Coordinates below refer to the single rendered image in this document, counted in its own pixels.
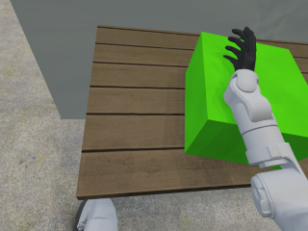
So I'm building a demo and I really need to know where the left robot thigh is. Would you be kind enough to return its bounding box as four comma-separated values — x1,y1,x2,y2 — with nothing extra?
84,198,118,231

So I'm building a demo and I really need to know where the robot right forearm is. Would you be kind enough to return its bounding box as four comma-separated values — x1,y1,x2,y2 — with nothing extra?
223,69,308,185

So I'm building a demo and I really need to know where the carton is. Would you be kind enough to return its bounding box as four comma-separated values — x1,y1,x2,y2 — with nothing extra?
184,32,308,169

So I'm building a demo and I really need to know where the robot left shin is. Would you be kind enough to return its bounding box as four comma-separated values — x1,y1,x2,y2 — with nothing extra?
77,199,92,230

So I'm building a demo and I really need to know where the robot right upper arm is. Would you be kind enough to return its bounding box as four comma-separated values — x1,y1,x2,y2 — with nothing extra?
250,167,308,231

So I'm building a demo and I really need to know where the table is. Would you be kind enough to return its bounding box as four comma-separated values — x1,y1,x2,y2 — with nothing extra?
76,24,308,200

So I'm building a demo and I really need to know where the right robot hand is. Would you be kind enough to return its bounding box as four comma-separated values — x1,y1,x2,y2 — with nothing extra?
223,26,257,72

